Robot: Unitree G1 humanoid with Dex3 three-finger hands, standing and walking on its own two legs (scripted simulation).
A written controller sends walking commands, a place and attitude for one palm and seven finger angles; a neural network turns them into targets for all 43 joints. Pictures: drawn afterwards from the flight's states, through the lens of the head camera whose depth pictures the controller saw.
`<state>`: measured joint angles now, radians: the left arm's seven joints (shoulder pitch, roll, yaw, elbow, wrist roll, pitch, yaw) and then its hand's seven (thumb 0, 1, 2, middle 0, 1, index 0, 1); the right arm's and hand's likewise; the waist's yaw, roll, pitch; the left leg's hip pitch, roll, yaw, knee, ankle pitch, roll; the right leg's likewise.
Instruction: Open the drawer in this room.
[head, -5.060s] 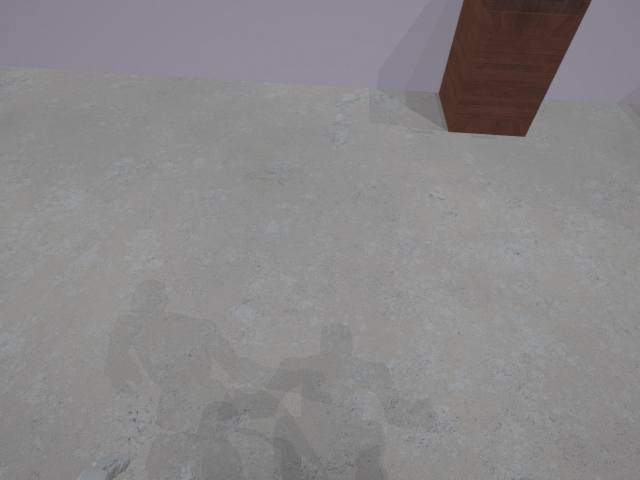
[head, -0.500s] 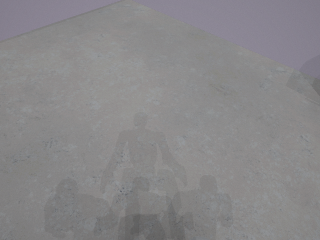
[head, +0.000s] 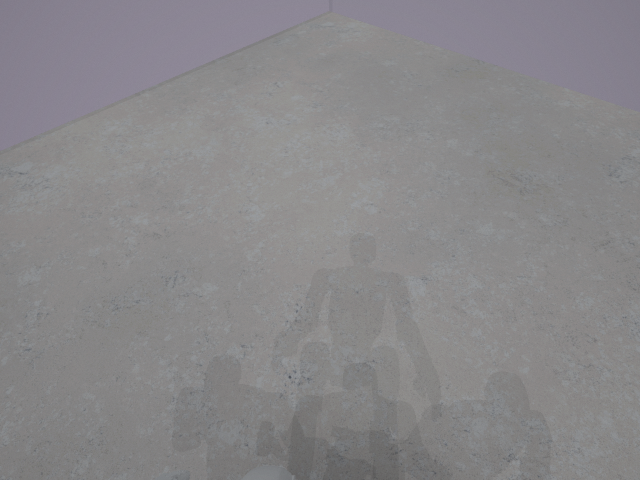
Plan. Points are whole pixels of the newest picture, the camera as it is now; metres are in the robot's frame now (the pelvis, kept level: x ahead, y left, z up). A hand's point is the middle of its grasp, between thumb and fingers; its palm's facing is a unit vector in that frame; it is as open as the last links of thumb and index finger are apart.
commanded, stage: turn or walk to find it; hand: left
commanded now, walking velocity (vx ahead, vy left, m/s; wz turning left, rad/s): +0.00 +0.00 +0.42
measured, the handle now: out of the picture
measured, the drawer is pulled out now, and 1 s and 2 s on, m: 0.00 0.00 0.00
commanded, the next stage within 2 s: none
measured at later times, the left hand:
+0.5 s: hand out of the picture -0.03 +0.29 -0.18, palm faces +0.27 -0.93 -0.24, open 7.4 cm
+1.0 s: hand out of the picture -0.02 +0.21 -0.14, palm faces +0.43 -0.86 -0.27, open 7.4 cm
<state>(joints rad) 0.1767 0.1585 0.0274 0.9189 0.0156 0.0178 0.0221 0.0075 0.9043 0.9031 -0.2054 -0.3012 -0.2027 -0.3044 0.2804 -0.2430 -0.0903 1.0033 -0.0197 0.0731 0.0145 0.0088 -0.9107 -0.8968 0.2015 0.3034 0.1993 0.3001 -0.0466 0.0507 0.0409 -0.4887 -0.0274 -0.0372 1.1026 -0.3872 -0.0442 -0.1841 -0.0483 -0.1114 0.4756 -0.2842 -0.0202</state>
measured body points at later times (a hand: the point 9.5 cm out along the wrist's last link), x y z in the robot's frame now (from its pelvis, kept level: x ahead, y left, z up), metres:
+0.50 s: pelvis -0.02 +0.06 +0.00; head +0.00 +0.10 +0.45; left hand -0.04 +0.34 -0.16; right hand +0.13 -0.16 -0.12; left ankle -0.03 +0.15 -0.74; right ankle -0.02 -0.10 -0.65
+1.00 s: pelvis -0.03 +0.00 +0.00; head +0.00 -0.03 +0.45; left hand -0.04 +0.26 -0.12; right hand +0.10 -0.23 -0.17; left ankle -0.10 +0.14 -0.65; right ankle +0.01 -0.08 -0.74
